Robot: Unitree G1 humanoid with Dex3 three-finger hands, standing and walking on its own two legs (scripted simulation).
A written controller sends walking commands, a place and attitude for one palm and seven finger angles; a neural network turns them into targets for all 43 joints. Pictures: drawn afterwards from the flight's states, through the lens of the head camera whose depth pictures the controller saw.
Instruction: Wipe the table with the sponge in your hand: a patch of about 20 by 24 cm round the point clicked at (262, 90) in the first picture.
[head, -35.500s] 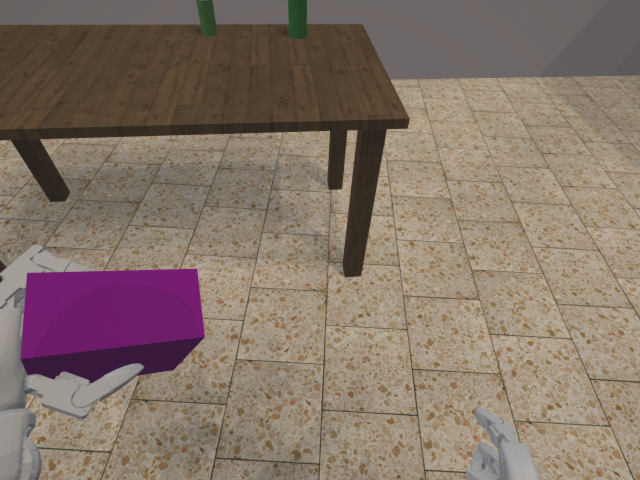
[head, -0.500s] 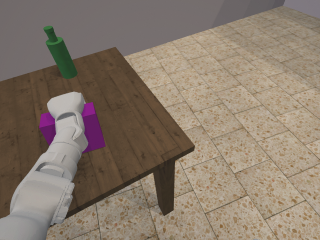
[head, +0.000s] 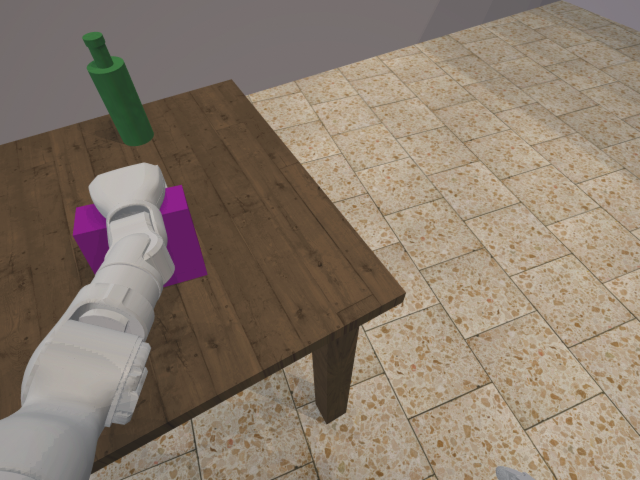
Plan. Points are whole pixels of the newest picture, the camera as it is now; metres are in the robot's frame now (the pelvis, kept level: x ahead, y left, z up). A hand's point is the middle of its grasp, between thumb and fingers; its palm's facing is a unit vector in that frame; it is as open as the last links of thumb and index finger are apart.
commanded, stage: wipe forward along the third lane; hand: left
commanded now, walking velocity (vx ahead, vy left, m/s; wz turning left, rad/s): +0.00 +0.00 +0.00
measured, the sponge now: (150, 254) +0.43 +0.25 +0.01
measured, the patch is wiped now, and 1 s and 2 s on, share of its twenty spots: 1.00 1.00 1.00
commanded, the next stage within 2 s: wipe back along the third lane in 0.04 s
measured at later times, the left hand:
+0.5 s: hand (139, 218) +0.46 +0.25 +0.07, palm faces -0.02 -0.02 -1.00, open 10.5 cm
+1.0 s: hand (146, 239) +0.42 +0.23 +0.07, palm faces +0.01 -0.04 -1.00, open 10.6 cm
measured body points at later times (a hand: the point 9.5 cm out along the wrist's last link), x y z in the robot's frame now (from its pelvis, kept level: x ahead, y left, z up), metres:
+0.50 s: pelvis +0.00 +0.04 +0.00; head +0.03 +0.04 +0.45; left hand +0.45 +0.25 +0.12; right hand +0.06 -0.21 -0.14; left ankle +0.02 +0.13 -0.72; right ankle -0.02 -0.08 -0.72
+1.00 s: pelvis +0.04 +0.04 +0.01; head +0.03 +0.02 +0.46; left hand +0.41 +0.23 +0.12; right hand +0.24 -0.18 -0.09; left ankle +0.02 +0.13 -0.72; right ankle -0.02 -0.08 -0.72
